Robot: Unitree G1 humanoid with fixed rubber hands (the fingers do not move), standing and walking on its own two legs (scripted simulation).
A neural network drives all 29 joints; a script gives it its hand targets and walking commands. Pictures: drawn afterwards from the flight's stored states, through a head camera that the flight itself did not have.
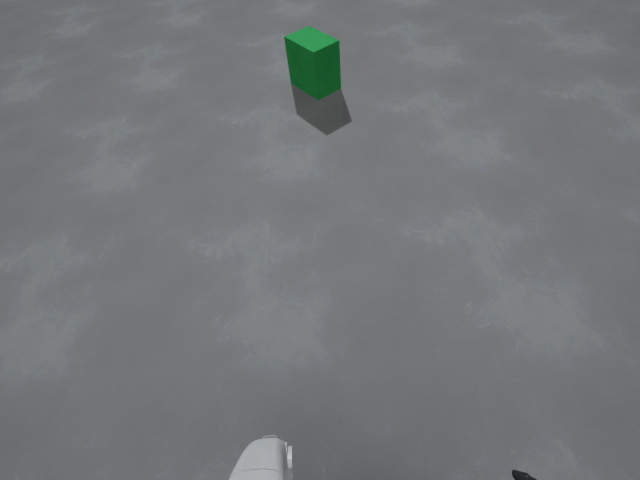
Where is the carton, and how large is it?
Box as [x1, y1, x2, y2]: [284, 26, 340, 99]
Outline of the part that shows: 307,26 284,36 291,83 313,97 319,99 340,88 338,40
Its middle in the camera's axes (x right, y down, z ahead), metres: -0.05 -1.02 +2.22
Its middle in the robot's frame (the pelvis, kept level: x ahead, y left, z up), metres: +2.25 +0.14 -0.64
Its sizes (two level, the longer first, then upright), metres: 0.265 0.175 0.277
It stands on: the floor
